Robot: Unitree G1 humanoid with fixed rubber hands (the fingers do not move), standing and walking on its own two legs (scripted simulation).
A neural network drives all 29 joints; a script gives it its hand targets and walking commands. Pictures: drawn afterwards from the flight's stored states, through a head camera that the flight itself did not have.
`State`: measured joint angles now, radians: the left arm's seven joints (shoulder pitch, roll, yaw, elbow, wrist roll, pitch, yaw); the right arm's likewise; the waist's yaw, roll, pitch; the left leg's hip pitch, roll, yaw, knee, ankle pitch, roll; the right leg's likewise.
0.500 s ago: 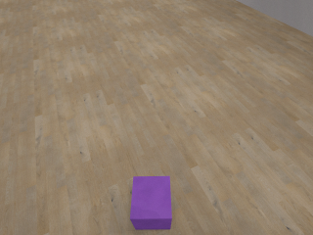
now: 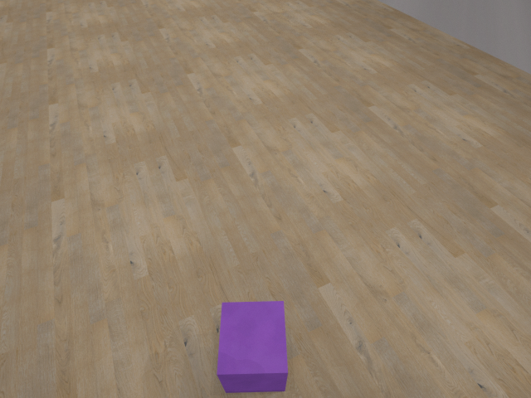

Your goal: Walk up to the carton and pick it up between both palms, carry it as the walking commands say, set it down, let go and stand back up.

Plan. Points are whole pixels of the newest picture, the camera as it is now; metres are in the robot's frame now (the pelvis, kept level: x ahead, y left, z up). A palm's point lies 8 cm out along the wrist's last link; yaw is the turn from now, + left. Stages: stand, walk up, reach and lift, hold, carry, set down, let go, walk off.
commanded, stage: stand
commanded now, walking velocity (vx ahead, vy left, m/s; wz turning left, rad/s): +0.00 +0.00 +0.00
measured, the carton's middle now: (254, 347) +0.39 +0.08 -0.65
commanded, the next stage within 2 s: reach and lift in 0.18 s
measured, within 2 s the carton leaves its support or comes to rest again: neither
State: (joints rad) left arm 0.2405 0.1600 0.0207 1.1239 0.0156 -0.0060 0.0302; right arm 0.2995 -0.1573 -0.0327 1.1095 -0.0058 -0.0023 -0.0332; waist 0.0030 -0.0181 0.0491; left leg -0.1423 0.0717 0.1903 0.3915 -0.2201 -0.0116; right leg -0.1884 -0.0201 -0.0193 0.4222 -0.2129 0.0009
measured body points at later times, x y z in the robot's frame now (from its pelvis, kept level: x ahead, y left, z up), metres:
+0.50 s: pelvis -0.01 +0.00 -0.02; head +0.06 +0.01 +0.43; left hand +0.14 +0.24 -0.14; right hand +0.16 -0.20 -0.14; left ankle +0.00 +0.12 -0.74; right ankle +0.01 -0.12 -0.74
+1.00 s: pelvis -0.06 +0.00 -0.08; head +0.07 +0.02 +0.35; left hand +0.20 +0.25 -0.19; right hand +0.20 -0.18 -0.19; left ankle +0.00 +0.12 -0.74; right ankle +0.01 -0.12 -0.74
